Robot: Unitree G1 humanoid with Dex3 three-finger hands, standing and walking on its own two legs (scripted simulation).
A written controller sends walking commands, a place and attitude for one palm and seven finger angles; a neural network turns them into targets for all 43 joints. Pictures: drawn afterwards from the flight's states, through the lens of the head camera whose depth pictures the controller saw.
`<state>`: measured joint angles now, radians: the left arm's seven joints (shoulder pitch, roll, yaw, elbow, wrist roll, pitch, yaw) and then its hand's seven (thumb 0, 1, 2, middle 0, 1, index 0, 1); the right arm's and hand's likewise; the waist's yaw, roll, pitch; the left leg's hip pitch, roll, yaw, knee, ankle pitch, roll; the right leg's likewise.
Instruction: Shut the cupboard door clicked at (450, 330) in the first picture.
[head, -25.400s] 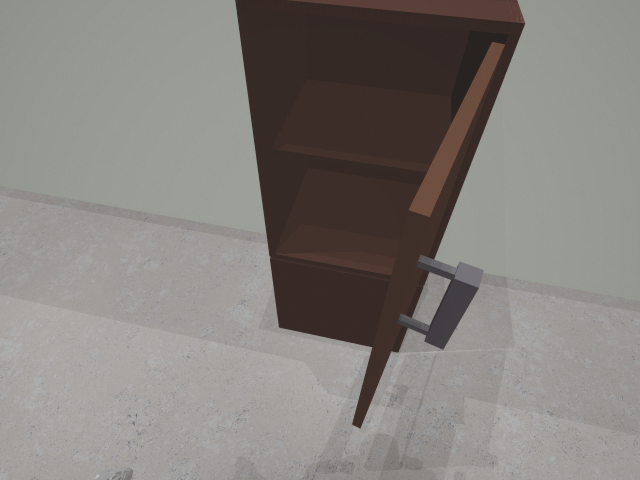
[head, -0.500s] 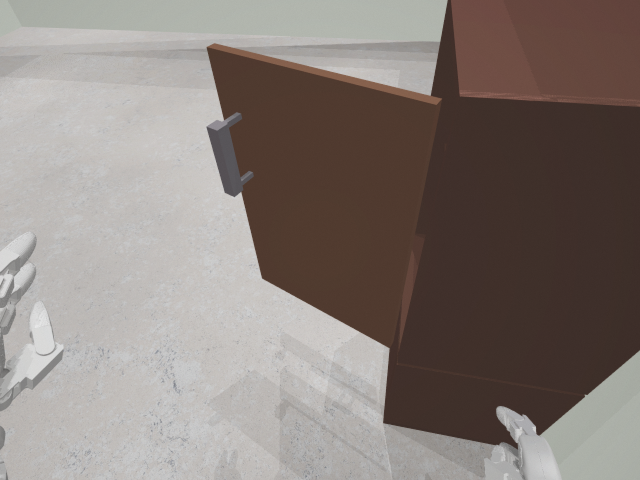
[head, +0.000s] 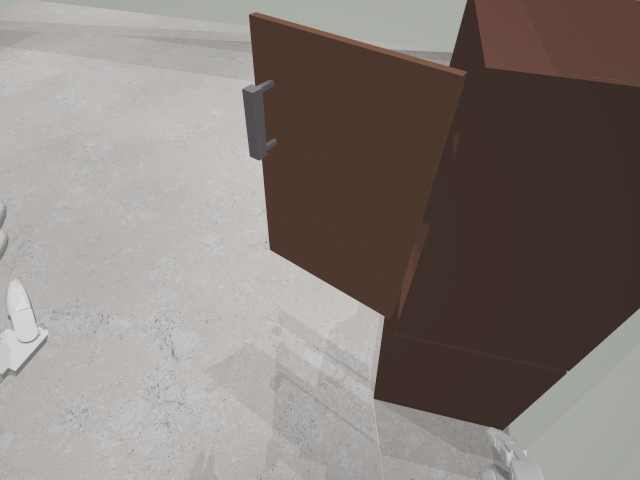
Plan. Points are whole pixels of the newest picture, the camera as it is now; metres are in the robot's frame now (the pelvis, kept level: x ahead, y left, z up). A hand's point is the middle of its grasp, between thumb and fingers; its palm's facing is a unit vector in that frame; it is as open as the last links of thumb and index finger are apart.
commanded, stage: step back with the hand held close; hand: left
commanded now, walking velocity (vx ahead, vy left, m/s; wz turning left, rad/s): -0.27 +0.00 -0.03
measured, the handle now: (263, 119) +0.71 +0.17 +0.10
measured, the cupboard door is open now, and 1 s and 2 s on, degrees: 68 68 68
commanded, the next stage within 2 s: stop stepping back and stand still in 0.44 s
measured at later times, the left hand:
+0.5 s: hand out of the picture +0.11 +0.29 +0.18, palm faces +0.53 -0.76 -0.37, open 7.4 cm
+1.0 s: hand out of the picture +0.08 +0.29 +0.19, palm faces +0.42 -0.82 -0.38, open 7.4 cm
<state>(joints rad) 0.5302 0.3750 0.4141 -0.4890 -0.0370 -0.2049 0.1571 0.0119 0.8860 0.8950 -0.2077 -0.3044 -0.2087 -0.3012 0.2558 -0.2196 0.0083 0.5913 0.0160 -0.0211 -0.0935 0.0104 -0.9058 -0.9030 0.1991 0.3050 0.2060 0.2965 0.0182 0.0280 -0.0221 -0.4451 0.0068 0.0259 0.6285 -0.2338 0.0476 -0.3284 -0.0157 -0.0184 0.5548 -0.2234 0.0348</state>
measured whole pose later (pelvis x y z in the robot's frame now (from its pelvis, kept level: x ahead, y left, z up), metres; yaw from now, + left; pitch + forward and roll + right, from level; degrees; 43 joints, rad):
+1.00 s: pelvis -0.14 +0.03 +0.01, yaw -2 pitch -1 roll -2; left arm 0.52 0.43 0.44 -0.47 -0.07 -0.14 0.17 0.01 0.89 0.90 -0.21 -0.30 -0.21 -0.30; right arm 0.29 -0.19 0.01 0.66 0.01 -0.08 -0.10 0.01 -0.91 -0.90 0.20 0.30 0.20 0.30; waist -0.06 -0.02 -0.06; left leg -0.38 0.00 0.04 0.45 -0.11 0.01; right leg -0.15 0.06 0.01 0.51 -0.45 -0.03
